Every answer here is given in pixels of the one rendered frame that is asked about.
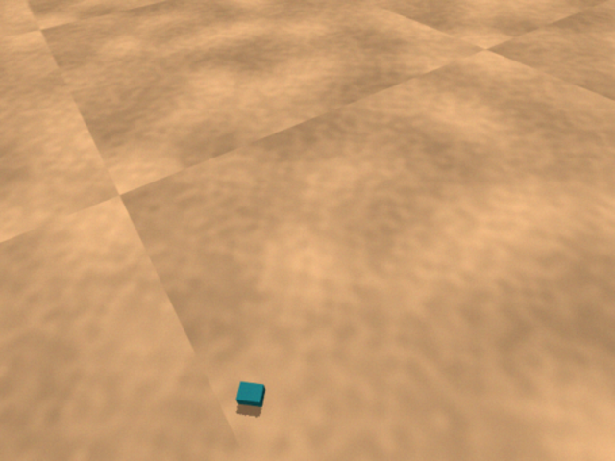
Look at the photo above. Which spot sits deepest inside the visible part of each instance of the small box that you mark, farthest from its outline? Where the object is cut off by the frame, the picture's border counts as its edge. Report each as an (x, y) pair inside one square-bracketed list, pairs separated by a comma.
[(250, 394)]

